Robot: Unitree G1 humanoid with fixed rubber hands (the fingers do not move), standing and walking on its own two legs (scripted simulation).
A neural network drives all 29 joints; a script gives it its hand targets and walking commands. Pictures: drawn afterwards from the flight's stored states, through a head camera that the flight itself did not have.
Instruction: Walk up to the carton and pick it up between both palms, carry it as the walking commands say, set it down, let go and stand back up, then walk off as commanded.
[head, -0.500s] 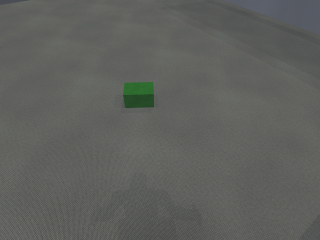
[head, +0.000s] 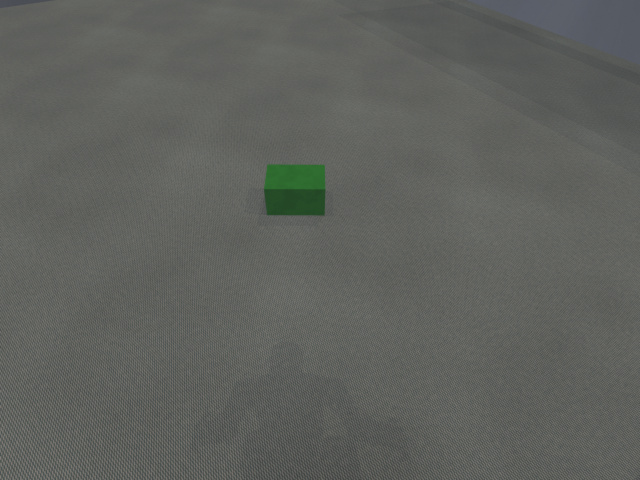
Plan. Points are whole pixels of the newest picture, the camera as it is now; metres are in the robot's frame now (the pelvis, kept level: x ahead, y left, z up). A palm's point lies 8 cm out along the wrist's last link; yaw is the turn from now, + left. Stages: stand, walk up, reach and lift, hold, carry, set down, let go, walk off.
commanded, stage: walk up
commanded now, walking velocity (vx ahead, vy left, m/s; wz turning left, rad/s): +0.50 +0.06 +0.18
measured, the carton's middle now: (296, 189) +1.46 +0.10 -0.70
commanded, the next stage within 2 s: none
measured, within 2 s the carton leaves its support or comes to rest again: neither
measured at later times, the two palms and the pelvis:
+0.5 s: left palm (138, 379) +0.31 +0.29 -0.13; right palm out of the picture +0.10 -0.19 -0.13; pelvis +0.18 +0.05 +0.00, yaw +3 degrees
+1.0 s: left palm (152, 385) +0.30 +0.27 -0.13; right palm (401, 240) +0.60 -0.17 -0.12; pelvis +0.43 +0.05 +0.00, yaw +4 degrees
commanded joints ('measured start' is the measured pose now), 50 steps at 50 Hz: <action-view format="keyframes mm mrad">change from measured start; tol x32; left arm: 1 76 183 42 -25 6 -23 18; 26 -195 -55 20 -127 -7 -10 -64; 31 376 199 99 18 21 -49 -12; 50 264 11 47 34 -7 -67 -3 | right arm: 1 -87 -63 -22 -113 -17 -51 18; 10 480 -200 -71 37 -10 -83 -23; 50 -152 92 -17 -118 14 -79 14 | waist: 1 26 -85 2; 7 -48 -208 80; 10 -236 309 24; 28 -13 163 72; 31 148 -319 -241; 50 30 -116 123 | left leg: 1 -273 88 -62 221 58 -16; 8 347 8 170 -207 41 -45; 11 453 500 -731 -708 -473 164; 28 292 246 46 -402 563 81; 31 -218 -9 125 400 -162 19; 33 -309 91 -35 575 -106 51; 50 -69 89 100 -152 209 -19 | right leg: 1 142 -350 346 -268 -404 -134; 7 -164 -185 32 -149 -422 -89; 12 -666 -103 84 812 -222 -4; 29 86 -34 -102 125 79 -3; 31 462 -402 462 -51 -148 -106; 50 7 -263 31 -228 -53 -105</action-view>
